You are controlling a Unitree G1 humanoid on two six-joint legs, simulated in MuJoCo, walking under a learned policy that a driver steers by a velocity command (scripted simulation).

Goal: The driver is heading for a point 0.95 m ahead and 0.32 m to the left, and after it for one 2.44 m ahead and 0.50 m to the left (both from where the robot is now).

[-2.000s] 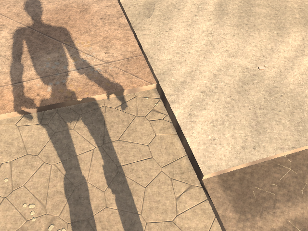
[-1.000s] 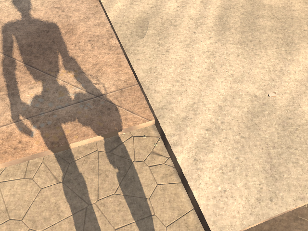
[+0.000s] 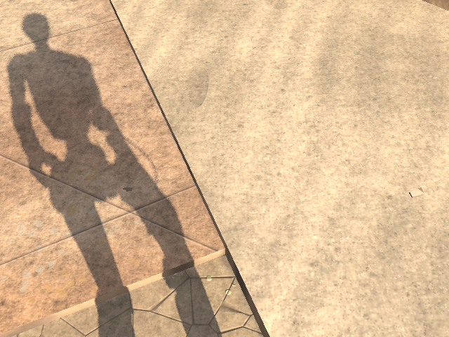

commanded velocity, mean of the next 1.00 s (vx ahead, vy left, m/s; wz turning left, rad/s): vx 0.49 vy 0.00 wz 0.10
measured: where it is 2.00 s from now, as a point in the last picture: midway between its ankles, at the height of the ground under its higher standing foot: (163, 168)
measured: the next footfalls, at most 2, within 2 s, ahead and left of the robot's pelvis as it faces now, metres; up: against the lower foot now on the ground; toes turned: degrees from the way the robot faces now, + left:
left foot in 0.44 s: +0.40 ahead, +0.12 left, +0.00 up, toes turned +5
right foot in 1.00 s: +0.75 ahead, -0.05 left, +0.08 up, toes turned +3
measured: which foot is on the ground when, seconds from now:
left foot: up 0.00-0.42, down 0.44-1.00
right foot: down 0.00-0.44, up 0.46-0.98, down 1.00-1.00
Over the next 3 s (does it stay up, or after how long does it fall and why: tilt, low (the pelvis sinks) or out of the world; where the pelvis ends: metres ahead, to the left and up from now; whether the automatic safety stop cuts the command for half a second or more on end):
stays up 1.07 0.29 0.06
